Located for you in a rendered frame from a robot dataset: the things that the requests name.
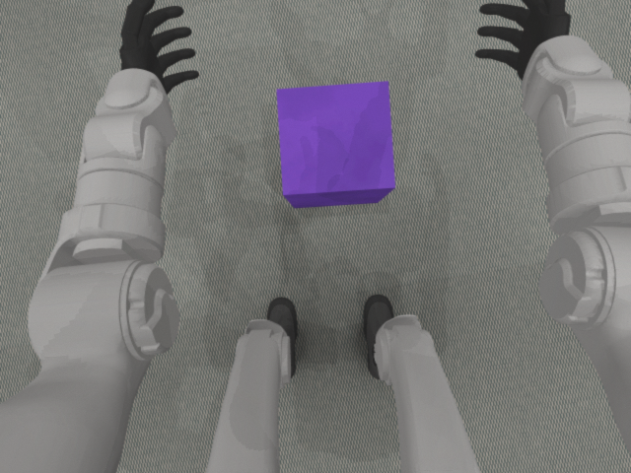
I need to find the left robot thigh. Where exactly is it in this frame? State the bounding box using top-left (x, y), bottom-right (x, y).
top-left (206, 329), bottom-right (291, 473)

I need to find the robot left hand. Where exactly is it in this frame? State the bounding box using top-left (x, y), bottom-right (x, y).
top-left (119, 0), bottom-right (199, 94)

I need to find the right robot upper arm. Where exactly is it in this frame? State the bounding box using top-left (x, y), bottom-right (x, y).
top-left (538, 226), bottom-right (631, 454)

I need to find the carton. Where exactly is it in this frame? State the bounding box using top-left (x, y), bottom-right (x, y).
top-left (276, 81), bottom-right (395, 208)

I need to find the right robot shin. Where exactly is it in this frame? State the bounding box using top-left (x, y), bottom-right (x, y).
top-left (374, 314), bottom-right (435, 366)

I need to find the robot right forearm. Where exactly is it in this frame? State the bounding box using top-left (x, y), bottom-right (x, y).
top-left (522, 35), bottom-right (631, 236)

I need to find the robot left forearm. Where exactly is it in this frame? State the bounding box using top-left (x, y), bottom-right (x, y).
top-left (28, 68), bottom-right (176, 350)

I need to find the robot right hand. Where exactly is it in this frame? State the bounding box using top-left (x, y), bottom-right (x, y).
top-left (475, 0), bottom-right (571, 80)

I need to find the left robot upper arm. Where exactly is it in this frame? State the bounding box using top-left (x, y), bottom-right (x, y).
top-left (0, 259), bottom-right (180, 473)

